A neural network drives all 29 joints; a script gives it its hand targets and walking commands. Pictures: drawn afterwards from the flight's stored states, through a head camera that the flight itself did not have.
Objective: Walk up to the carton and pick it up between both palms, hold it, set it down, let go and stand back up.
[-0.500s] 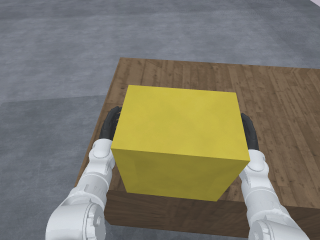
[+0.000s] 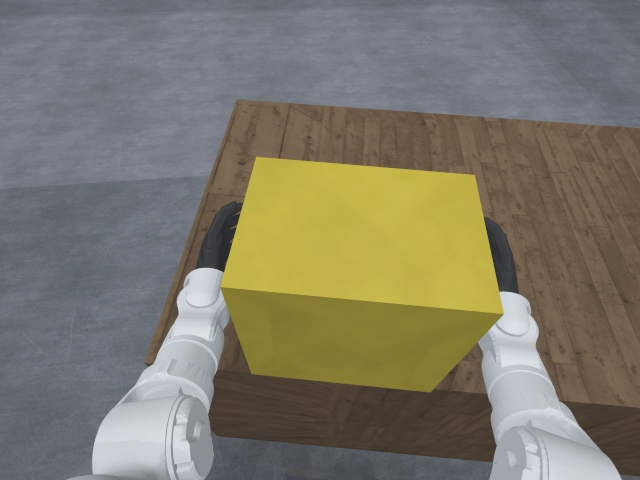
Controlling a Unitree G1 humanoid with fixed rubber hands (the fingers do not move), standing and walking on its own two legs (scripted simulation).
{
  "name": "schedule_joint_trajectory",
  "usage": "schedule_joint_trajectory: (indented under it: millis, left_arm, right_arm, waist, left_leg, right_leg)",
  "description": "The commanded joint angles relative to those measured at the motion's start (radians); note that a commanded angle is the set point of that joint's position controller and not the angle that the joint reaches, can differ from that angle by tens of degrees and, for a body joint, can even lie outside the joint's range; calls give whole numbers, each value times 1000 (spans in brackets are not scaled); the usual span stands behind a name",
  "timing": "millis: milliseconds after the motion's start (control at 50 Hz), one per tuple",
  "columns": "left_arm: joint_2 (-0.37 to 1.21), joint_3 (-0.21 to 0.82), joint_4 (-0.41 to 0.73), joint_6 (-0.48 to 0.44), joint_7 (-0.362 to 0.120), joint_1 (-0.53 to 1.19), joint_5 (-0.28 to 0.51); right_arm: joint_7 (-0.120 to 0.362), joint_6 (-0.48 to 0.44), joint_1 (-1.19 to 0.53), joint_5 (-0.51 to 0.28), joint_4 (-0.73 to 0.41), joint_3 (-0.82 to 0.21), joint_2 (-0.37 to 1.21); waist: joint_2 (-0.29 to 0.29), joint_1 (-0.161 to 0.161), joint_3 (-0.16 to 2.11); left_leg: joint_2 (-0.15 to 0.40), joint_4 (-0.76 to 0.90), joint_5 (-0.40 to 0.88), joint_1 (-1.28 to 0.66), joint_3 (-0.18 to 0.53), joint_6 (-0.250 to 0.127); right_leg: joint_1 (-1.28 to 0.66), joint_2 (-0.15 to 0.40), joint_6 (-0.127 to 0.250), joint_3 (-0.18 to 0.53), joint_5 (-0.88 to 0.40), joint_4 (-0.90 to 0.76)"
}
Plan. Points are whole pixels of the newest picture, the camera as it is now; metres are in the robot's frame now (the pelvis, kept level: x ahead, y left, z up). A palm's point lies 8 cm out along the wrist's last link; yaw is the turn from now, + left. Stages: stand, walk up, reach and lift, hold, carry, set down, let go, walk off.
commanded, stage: set down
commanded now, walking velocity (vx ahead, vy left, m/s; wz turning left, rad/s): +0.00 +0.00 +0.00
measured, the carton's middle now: (351, 285) +0.38 -0.03 -0.01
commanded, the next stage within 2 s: none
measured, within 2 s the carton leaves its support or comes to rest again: neither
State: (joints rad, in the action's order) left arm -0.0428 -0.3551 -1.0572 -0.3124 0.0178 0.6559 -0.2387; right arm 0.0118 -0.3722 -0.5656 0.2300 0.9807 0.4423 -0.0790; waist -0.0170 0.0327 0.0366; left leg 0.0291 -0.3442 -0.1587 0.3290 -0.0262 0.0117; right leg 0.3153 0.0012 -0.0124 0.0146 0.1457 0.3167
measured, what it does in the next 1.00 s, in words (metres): stands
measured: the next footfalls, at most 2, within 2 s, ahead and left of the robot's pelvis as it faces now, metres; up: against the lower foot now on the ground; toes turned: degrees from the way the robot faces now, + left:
none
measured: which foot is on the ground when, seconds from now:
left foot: down 0.00-1.00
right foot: down 0.00-1.00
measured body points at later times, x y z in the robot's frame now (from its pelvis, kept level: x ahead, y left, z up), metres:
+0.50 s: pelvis -0.01 -0.01 -0.03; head +0.07 +0.00 +0.41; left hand +0.39 +0.21 -0.02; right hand +0.40 -0.26 +0.01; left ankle +0.00 +0.13 -0.75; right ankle +0.00 -0.13 -0.75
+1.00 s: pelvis -0.03 +0.00 -0.01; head -0.01 +0.00 +0.44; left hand +0.30 +0.22 +0.00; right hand +0.28 -0.25 +0.00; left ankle +0.00 +0.13 -0.75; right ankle +0.00 -0.13 -0.75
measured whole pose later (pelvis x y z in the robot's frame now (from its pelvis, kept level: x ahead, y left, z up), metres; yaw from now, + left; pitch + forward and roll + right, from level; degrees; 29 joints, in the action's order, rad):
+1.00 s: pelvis -0.03 +0.00 -0.01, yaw +1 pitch +4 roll +0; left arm -0.28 0.06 -0.87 -0.32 0.02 0.31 0.26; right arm 0.02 -0.34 -0.26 -0.32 0.86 -0.01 -0.28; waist -0.01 0.02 0.06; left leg 0.02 -0.54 -0.22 0.39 0.01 0.02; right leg 0.37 0.00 -0.01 0.00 0.22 0.52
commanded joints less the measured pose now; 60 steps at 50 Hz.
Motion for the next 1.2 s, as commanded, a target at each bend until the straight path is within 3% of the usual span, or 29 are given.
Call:
schedule_joint_trajectory:
  millis: [0,80,140,200,280,380,500,600,740,800,880,1000,1120,1180]
  left_arm:
    - [-57,130,18,-23,54,381,92]
    - [-176,219,-54,-69,104,424,259]
    - [-223,263,-140,-94,92,421,335]
    - [-228,325,-171,-110,68,421,401]
    - [-245,377,-159,-111,41,412,443]
    - [-297,398,-76,-101,16,379,476]
    - [-356,371,111,-67,-14,267,467]
    - [-374,346,233,-49,-31,148,448]
    - [-380,342,269,-44,-25,27,460]
    - [-378,368,269,-41,-16,11,488]
    - [-360,383,295,-35,-9,-57,501]
    - [-346,397,335,-24,10,-91,500]
    - [-336,382,406,-23,27,-221,469]
    - [-323,383,458,-15,30,-286,452]
  right_arm:
    - [-10,-12,-337,-114,83,-199,-42]
    - [-47,-29,-428,-351,149,-332,-206]
    - [-52,-45,-490,-482,201,-416,-298]
    - [-48,-76,-530,-581,248,-480,-365]
    - [-29,-110,-540,-648,307,-513,-436]
    - [-4,-108,-492,-695,293,-556,-453]
    - [7,-92,-359,-703,139,-546,-444]
    - [-5,-84,-226,-652,-38,-501,-417]
    - [-13,-46,-86,-588,-191,-446,-388]
    - [-7,-18,-57,-570,-218,-432,-383]
    - [2,1,23,-557,-236,-431,-369]
    - [23,20,68,-540,-238,-391,-376]
    - [35,16,203,-545,-281,-402,-362]
    - [35,10,264,-541,-319,-397,-353]
  waist:
    - [37,-18,412]
    - [61,-50,613]
    - [42,-69,677]
    - [12,-49,704]
    - [13,-20,718]
    - [1,4,731]
    - [37,7,755]
    - [39,19,719]
    - [33,-3,505]
    - [27,-8,425]
    - [1,-9,351]
    - [7,0,258]
    - [16,-22,221]
    - [28,-16,196]
  left_leg:
    - [-19,-32,110,-136,-50,15]
    - [-17,-147,200,-95,-39,51]
    - [-22,-227,301,-68,-40,74]
    - [-19,-296,392,-76,-20,83]
    - [-16,-353,482,-111,7,93]
    - [-29,-376,460,-88,18,75]
    - [-52,-352,423,-72,11,56]
    - [-68,-284,318,-49,1,40]
    - [-63,-177,112,-78,6,30]
    - [-52,-143,26,-75,12,27]
    - [-47,-121,-1,-95,13,20]
    - [-38,-92,-66,-86,22,19]
    - [-41,-87,-31,-119,15,23]
    - [-41,-81,-14,-133,15,26]
  right_leg:
    - [-53,-22,2,-59,-168,2]
    - [15,-42,18,-32,-215,90]
    - [43,-60,16,-24,-277,155]
    - [92,-72,12,-37,-329,206]
    - [169,-83,7,-63,-361,239]
    - [183,-72,-8,-65,-394,260]
    - [100,-50,-18,-52,-448,257]
    - [1,-39,-20,-43,-421,222]
    - [4,-36,0,-45,-114,133]
    - [12,-34,12,-43,-13,121]
    - [-15,-29,17,-35,17,109]
    - [-17,-25,28,-24,91,91]
    - [-57,-22,33,-8,73,76]
    - [-70,-20,35,-5,58,67]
